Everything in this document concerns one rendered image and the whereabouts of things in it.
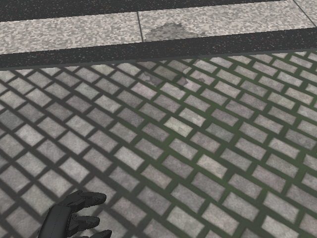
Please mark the left robot hand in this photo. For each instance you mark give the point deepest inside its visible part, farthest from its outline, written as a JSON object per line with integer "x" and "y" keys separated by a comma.
{"x": 61, "y": 223}

